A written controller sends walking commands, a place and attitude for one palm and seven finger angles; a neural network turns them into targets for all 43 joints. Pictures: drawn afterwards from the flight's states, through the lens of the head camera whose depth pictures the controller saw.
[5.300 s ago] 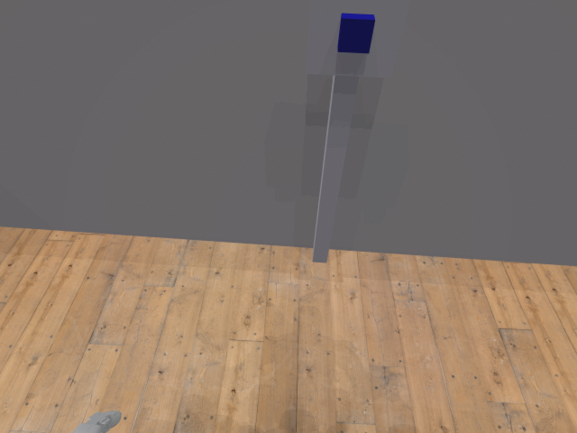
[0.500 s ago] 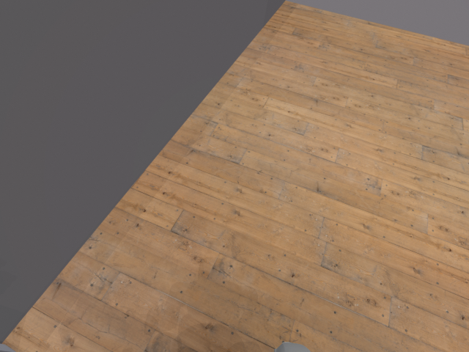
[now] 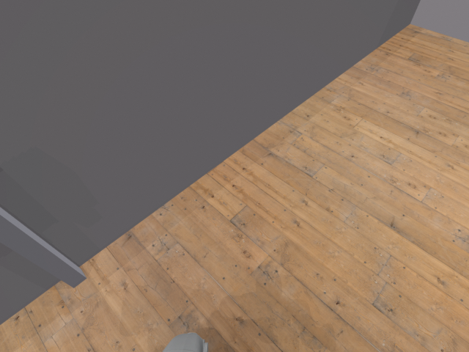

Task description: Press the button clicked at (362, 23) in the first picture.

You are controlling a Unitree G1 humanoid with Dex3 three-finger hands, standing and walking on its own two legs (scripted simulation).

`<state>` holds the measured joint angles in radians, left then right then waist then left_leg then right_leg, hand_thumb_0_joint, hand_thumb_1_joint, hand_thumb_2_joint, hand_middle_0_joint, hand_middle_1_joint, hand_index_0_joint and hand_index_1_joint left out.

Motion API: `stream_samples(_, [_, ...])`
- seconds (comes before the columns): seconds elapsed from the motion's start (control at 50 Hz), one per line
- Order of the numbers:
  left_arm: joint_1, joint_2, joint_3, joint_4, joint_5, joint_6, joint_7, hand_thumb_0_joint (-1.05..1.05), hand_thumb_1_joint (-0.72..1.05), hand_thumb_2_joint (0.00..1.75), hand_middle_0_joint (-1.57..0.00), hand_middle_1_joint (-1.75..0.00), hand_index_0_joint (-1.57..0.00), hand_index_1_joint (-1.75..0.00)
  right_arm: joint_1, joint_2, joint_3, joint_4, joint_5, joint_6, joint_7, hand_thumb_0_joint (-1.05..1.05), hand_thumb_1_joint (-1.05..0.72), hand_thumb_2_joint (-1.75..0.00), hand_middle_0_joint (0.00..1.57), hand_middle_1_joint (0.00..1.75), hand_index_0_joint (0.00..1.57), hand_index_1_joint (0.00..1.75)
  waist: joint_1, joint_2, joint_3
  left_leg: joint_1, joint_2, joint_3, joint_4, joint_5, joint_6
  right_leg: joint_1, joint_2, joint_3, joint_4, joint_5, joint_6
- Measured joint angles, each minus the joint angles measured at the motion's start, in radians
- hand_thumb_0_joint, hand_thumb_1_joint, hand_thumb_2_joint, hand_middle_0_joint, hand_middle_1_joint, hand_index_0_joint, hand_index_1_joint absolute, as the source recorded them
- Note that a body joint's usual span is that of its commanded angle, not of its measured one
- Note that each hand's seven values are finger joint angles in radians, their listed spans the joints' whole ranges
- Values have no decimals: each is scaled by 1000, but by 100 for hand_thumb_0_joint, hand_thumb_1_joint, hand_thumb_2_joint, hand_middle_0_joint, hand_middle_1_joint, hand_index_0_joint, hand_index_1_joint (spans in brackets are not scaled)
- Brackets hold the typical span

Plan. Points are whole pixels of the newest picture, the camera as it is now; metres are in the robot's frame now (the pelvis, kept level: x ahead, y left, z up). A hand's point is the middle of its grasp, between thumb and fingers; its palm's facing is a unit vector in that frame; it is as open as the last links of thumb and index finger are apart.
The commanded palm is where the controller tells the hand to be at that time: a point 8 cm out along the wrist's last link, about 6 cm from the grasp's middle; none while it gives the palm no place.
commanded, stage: turn to face it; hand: left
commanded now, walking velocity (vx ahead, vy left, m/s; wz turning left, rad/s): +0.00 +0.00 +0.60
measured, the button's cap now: out of the picture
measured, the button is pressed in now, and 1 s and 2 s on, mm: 0 0 0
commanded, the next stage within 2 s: take the last steps up to it in 1.28 s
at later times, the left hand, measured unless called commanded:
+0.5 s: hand out of the picture +0.05 +0.28 -0.16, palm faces +0.28 -0.93 -0.23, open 7.4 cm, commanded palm none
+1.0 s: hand out of the picture -0.06 +0.20 -0.15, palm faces +0.55 -0.78 -0.28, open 7.4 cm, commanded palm none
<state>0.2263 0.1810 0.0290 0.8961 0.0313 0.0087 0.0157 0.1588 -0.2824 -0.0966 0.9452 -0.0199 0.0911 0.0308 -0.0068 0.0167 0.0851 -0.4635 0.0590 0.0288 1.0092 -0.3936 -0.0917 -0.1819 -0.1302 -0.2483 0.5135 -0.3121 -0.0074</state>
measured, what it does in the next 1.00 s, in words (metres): steps on the spot, turning left: left foot, then right foot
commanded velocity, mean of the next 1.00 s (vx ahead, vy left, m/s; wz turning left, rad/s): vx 0.00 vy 0.00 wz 0.57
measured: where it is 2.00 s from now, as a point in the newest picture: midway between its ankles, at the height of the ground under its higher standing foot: outside the picture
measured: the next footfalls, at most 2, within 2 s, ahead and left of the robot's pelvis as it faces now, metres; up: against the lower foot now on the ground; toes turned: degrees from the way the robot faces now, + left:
left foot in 0.14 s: +0.03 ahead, +0.14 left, +0.00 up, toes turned +12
right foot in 0.70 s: +0.07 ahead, -0.09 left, +0.00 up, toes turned +23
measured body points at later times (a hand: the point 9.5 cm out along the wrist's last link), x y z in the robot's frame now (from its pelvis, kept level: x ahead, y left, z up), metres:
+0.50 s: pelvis -0.01 +0.05 +0.00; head +0.03 +0.08 +0.45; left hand +0.04 +0.33 -0.14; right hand +0.13 -0.18 -0.13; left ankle -0.01 +0.13 -0.74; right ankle +0.03 -0.12 -0.67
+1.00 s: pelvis -0.01 -0.01 +0.00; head +0.02 -0.01 +0.45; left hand -0.09 +0.24 -0.12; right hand +0.18 -0.21 -0.16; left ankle -0.10 +0.13 -0.66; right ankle +0.03 -0.11 -0.74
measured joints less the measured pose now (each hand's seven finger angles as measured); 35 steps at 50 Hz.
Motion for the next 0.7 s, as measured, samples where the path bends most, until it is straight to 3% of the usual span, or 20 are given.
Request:
stream_samples(0.08, [24, 36, 13, 15, 4, 12, -2, 0, 91, 90, -20, -30, -21, -30, -34, 16, 17, -17, 6, -12, 2, 1, -91, -89, 19, 30, 20, 30, 23, -23, 21, 80, -5, 52, -191, -23, 20, -24, -32, -44, 49, -23, 22])
stream_samples(0.12, [37, 57, 23, 23, 1, 18, -4, 0, 91, 90, -20, -30, -21, -30, -42, 22, 25, -32, 7, -26, 4, 1, -91, -89, 19, 30, 20, 30, 30, -35, 22, 139, -14, 76, -329, 36, 34, -43, -53, -67, 98, -47, 40])
stream_samples(0.14, [46, 69, 28, 26, -3, 22, -5, 0, 90, 90, -20, -30, -21, -30, -44, 24, 28, -41, 6, -36, 5, 1, -90, -89, 19, 30, 20, 30, 32, -43, 18, 164, -23, 80, -393, 96, 59, -65, -68, -69, 147, -67, 50])
stream_samples(0.16, [44, 83, 34, 33, -8, 30, -6, 0, 90, 90, -20, -30, -21, -30, -51, 33, 30, -45, 6, -48, 4, 1, -90, -89, 19, 30, 20, 30, 35, -63, 24, 154, -39, 80, -381, 95, 92, -101, -78, -32, 229, -128, 65])
stream_samples(0.2, [36, 102, 42, 43, -8, 55, -2, 1, 91, 90, -20, -30, -21, -30, -57, 45, 39, -52, 9, -64, 0, 0, -90, -89, 19, 30, 20, 30, 43, -77, 30, 147, -49, 73, -359, 61, 132, -182, -47, 69, 418, -232, 81])
stream_samples(0.26, [15, 106, 48, 52, -8, 67, -4, 1, 91, 90, -20, -30, -20, -30, -43, 57, 46, -57, 6, -71, -15, 0, -90, -89, 20, 30, 21, 30, 33, -65, 20, 165, -54, 42, -408, 76, 143, -268, -5, 143, 589, -197, 94])
stream_samples(0.32, [-16, 101, 48, 35, -9, 58, -12, 1, 91, 90, -20, -30, -20, -30, -26, 62, 51, -51, 6, -71, -23, 0, -90, -89, 20, 30, 21, 30, 23, -54, 14, 189, -69, 8, -476, 122, 151, -312, 10, 191, 629, -117, 104])
stream_samples(0.42, [-65, 85, 43, 4, -9, 46, -12, 1, 91, 90, -20, -30, -20, -30, 10, 72, 51, -38, 6, -70, -25, 0, -90, -89, 20, 30, 21, 30, 6, -48, -4, 207, -97, -40, -538, 167, 157, -320, 22, 238, 582, -57, 117])
stream_samples(0.58, [-140, 52, 32, -31, -16, 46, -6, 1, 91, 90, -20, -30, -20, -30, 70, 73, 36, -22, -2, -60, -24, 0, -90, -89, 20, 30, 21, 30, -41, -20, -22, 176, -130, -127, -533, 190, 140, -241, 73, 259, 381, -112, 110])
stream_samples(0.64, [-156, 37, 23, -48, -22, 37, -4, 1, 91, 90, -20, -30, -20, -30, 85, 62, 27, -16, -4, -51, -25, 0, -90, -89, 20, 30, 21, 30, -55, 2, -23, 151, -141, -163, -512, 192, 123, -182, 101, 259, 249, -106, 96])
stream_samples(0.7, [-146, 27, 15, -67, -23, 15, -2, 0, 90, 90, -20, -30, -20, -30, 104, 49, 15, -11, 4, -42, -22, 0, -90, -89, 20, 30, 21, 30, -52, 19, -35, 108, -159, -194, -451, 173, 97, -83, 113, 246, 26, 2, 68])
